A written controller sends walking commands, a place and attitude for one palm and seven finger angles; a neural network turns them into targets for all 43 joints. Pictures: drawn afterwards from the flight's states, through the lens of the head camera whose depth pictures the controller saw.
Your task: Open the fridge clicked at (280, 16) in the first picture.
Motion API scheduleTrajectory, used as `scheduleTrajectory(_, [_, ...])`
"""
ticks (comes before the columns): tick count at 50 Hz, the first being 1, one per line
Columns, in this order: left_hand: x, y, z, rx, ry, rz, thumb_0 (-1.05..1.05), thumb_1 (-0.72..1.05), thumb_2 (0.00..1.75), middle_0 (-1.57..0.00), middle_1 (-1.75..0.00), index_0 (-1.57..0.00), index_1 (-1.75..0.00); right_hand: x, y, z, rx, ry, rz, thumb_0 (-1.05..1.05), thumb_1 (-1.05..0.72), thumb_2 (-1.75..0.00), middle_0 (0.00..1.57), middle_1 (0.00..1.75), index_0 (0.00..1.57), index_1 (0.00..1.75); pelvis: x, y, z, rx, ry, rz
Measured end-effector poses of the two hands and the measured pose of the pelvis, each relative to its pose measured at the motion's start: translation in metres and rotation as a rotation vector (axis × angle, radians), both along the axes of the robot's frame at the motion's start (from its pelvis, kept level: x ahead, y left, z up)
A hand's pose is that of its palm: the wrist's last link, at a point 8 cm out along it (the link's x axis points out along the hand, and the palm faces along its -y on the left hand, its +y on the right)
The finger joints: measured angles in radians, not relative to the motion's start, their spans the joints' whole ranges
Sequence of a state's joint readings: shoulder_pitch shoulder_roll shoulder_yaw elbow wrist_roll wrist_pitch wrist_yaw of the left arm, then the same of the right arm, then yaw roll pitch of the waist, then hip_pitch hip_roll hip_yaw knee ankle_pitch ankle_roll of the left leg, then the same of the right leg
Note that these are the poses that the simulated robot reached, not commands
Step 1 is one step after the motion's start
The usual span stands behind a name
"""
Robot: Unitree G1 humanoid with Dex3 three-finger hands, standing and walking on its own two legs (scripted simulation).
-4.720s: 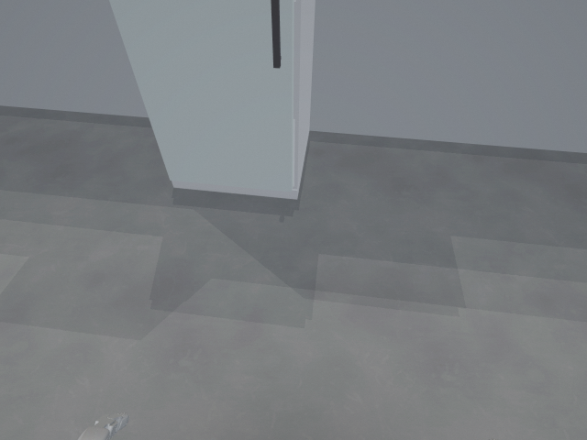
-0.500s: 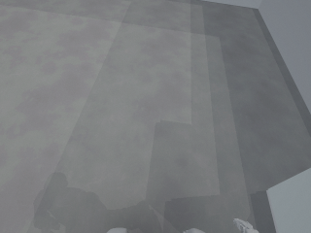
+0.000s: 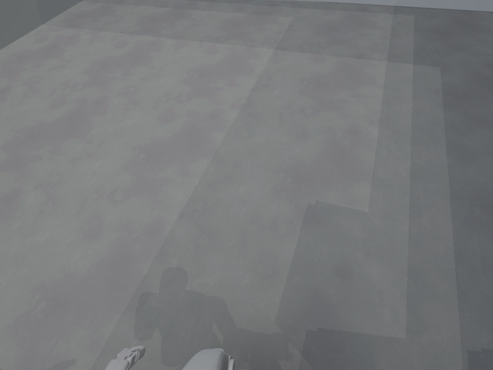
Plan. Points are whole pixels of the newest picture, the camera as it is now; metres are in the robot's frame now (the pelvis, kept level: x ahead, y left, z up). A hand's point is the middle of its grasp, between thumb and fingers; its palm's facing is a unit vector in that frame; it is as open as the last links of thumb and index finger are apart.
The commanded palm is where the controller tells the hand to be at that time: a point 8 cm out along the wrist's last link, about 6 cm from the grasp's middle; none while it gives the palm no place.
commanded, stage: walk to a spot facing it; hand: right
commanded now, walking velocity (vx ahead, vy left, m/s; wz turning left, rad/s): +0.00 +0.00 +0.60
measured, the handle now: out of the picture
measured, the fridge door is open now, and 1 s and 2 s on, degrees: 0 0 0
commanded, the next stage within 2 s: turn to face it in 0.62 s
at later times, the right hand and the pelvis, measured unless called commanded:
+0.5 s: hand out of the picture +0.13 -0.11 -0.15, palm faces -0.23 +0.94 -0.24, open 7.3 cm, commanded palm none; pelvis +0.03 +0.06 +0.00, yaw +16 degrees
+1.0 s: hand (327, 311) +0.26 -0.14 -0.19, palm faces -0.16 +0.98 -0.16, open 7.3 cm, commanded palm none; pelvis +0.19 +0.03 +0.00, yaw +13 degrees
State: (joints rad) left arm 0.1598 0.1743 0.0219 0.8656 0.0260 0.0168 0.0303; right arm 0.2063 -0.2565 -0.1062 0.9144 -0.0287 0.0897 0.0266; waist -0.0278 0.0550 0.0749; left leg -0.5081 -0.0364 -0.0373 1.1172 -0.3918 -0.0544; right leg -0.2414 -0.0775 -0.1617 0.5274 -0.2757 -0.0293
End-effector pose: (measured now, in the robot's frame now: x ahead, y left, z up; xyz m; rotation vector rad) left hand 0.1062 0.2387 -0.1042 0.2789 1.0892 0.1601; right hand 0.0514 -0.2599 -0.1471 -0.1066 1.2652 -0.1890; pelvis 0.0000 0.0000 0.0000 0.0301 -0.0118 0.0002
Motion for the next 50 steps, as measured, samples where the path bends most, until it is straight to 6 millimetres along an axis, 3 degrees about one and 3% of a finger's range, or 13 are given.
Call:
scheduleTrajectory(5, [-0.032, 0.004, -0.001, -0.01, 0.022, 0.083, 0.01, 0.91, 0.89, -0.2, -0.3, -0.2, -0.3, 0.0, -0.004, 0.007, -0.011, 0.037, 0.055, 0.0, -0.91, -0.9, 0.2, 0.3, 0.2, 0.3, -0.004, -0.003, 0.004, 0.009, 0.001, 0.065])
scheduleTrajectory(9, [-0.067, 0.014, -0.009, -0.035, 0.057, 0.164, 0.01, 0.91, 0.89, -0.2, -0.3, -0.2, -0.3, 0.015, 0.007, 0.01, -0.021, 0.046, 0.127, 0.01, -0.91, -0.9, 0.2, 0.3, 0.2, 0.3, -0.007, 0.003, 0.004, 0.005, 0.002, 0.124])
scheduleTrajectory(17, [-0.151, 0.051, -0.049, -0.096, 0.182, 0.344, 0.01, 0.91, 0.89, -0.2, -0.3, -0.2, -0.3, 0.081, 0.063, 0.017, -0.059, -0.076, 0.31, 0.01, -0.91, -0.9, 0.2, 0.3, 0.2, 0.3, -0.003, 0.035, -0.014, -0.026, 0.014, 0.225])
scheduleTrajectory(20, [-0.163, 0.062, -0.054, -0.108, 0.256, 0.364, 0.01, 0.91, 0.89, -0.2, -0.3, -0.2, -0.3, 0.091, 0.081, 0.024, -0.067, -0.127, 0.315, 0.0, -0.91, -0.9, 0.2, 0.3, 0.2, 0.3, 0.005, 0.045, -0.012, -0.016, 0.003, 0.235])
scheduleTrajectory(23, [-0.151, 0.07, -0.045, -0.117, 0.239, 0.378, 0.01, 0.91, 0.89, -0.19, -0.3, -0.19, -0.3, 0.088, 0.093, 0.028, -0.065, -0.102, 0.32, 0.0, -0.91, -0.9, 0.2, 0.3, 0.2, 0.3, 0.019, 0.054, -0.003, -0.029, -0.002, 0.268])
scheduleTrajectory(29, [-0.095, 0.08, -0.03, -0.112, 0.136, 0.389, 0.01, 0.91, 0.89, -0.19, -0.3, -0.19, -0.3, 0.076, 0.107, 0.018, -0.024, 0.033, 0.338, 0.0, -0.91, -0.9, 0.21, 0.3, 0.2, 0.3, 0.051, 0.064, 0.003, -0.026, -0.002, 0.295])
scheduleTrajectory(34, [-0.033, 0.076, -0.029, -0.106, 0.104, 0.36, 0.01, 0.91, 0.89, -0.19, -0.3, -0.19, -0.3, 0.07, 0.11, 0.001, 0.018, 0.143, 0.307, 0.0, -0.91, -0.9, 0.21, 0.3, 0.2, 0.3, 0.089, 0.062, -0.002, 0.001, -0.001, 0.3])
scheduleTrajectory(38, [0.027, 0.065, -0.032, -0.09, 0.072, 0.319, 0.01, 0.91, 0.89, -0.19, -0.3, -0.19, -0.3, 0.076, 0.102, -0.018, 0.044, 0.232, 0.272, 0.0, -0.91, -0.9, 0.21, 0.3, 0.2, 0.3, 0.128, 0.055, -0.014, 0.019, -0.003, 0.294])
scheduleTrajectory(42, [0.067, 0.05, -0.036, -0.062, 0.041, 0.297, 0.01, 0.91, 0.89, -0.19, -0.3, -0.19, -0.3, 0.104, 0.088, -0.035, 0.05, 0.275, 0.251, 0.0, -0.91, -0.9, 0.21, 0.3, 0.2, 0.3, 0.159, 0.044, -0.024, 0.017, -0.019, 0.283])
scheduleTrajectory(45, [0.074, 0.036, -0.032, -0.069, 0.07, 0.307, 0.0, 0.91, 0.89, -0.2, -0.3, -0.2, -0.3, 0.142, 0.079, -0.028, 0.04, 0.221, 0.25, 0.0, -0.91, -0.9, 0.21, 0.3, 0.2, 0.3, 0.173, 0.036, -0.016, 0.019, -0.022, 0.272])
scheduleTrajectory(50, [0.076, 0.03, -0.022, -0.051, 0.133, 0.303, 0.0, 0.94, 0.89, -0.2, -0.3, -0.2, -0.3, 0.213, 0.069, -0.012, 0.027, 0.06, 0.233, 0.0, -0.91, -0.9, 0.2, 0.3, 0.2, 0.3, 0.187, 0.025, -0.004, 0.018, -0.003, 0.221])
